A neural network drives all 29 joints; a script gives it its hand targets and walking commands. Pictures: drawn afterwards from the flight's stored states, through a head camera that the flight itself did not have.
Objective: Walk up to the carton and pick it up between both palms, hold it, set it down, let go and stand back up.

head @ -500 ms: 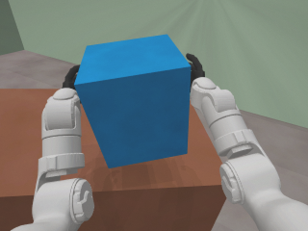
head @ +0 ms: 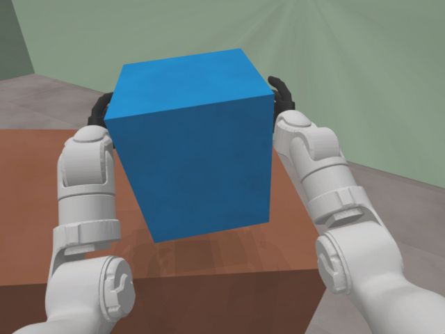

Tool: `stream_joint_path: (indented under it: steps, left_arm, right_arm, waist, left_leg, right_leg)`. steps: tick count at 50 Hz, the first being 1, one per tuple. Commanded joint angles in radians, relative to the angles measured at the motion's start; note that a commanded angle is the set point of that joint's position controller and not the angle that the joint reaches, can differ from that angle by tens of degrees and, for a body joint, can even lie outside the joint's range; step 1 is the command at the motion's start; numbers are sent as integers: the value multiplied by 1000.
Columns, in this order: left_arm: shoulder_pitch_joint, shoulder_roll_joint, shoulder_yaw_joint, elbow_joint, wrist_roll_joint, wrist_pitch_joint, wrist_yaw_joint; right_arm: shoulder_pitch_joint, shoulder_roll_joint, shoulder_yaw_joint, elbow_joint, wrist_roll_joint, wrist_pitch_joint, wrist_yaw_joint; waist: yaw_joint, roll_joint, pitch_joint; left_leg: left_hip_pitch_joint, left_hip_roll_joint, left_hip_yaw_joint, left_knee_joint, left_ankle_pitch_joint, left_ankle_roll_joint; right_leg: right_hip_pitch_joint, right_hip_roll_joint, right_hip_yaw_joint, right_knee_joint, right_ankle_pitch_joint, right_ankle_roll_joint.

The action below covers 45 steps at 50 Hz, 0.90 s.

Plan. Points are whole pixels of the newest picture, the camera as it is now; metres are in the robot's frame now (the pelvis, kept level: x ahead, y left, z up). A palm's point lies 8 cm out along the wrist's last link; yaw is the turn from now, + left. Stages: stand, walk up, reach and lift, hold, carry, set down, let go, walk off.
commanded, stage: hold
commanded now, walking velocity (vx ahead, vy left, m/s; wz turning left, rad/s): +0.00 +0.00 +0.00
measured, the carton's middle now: (197, 145) +0.38 +0.00 +0.23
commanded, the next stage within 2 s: none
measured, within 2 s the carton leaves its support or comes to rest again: neither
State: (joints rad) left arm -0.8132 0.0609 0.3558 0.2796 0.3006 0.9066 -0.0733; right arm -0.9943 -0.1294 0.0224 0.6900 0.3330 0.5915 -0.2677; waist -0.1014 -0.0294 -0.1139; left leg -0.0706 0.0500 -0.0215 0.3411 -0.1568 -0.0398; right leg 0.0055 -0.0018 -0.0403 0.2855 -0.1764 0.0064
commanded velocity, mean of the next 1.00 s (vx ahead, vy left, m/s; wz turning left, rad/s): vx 0.00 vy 0.00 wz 0.00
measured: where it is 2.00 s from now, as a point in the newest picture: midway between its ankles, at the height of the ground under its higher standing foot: outside the picture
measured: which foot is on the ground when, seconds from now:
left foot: down 0.00-1.00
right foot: down 0.00-1.00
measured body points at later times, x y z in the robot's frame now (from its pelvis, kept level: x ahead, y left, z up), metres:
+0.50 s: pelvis +0.00 +0.00 +0.00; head -0.10 +0.02 +0.44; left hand +0.38 +0.17 +0.26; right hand +0.38 -0.14 +0.29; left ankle +0.03 +0.14 -0.75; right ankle +0.00 -0.12 -0.75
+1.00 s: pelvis +0.00 +0.00 +0.00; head -0.09 +0.02 +0.44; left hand +0.38 +0.17 +0.26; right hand +0.38 -0.14 +0.29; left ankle +0.03 +0.14 -0.75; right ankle +0.00 -0.12 -0.75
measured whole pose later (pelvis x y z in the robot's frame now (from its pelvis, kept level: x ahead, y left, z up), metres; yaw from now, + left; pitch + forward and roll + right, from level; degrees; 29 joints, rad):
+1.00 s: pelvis +0.00 +0.00 +0.00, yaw +0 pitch -6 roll -1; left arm -0.83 0.06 0.35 0.33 0.30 0.89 -0.06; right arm -1.02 -0.14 0.02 0.74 0.33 0.58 -0.26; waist -0.09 -0.03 -0.13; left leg -0.09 0.05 -0.03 0.34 -0.16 -0.04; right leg -0.01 0.00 -0.03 0.29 -0.18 0.01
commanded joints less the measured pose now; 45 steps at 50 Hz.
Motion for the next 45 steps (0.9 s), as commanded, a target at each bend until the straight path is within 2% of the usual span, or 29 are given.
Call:
stream_joint_path:
  steps: [1,21,45]
  left_arm:
    - [-826,-500,-402,-157,-218,-111,-152]
    - [-852,-515,-389,-86,-221,-126,-150]
    - [-848,-516,-393,-108,-228,-128,-142]
  right_arm:
    - [-713,584,213,-270,153,-16,143]
    - [-742,577,180,-216,134,-28,152]
    - [-743,586,199,-238,154,-23,147]
  waist:
    - [0,85,-300]
    - [-2,79,-289]
    - [4,74,-305]
  left_leg:
    - [109,-97,40,-24,242,-3]
    - [88,-94,40,-34,192,1]
    - [101,-97,35,-21,223,-2]
  right_leg:
    - [22,83,6,-35,184,46]
    - [-3,78,12,-43,136,41]
    - [1,80,16,-39,168,45]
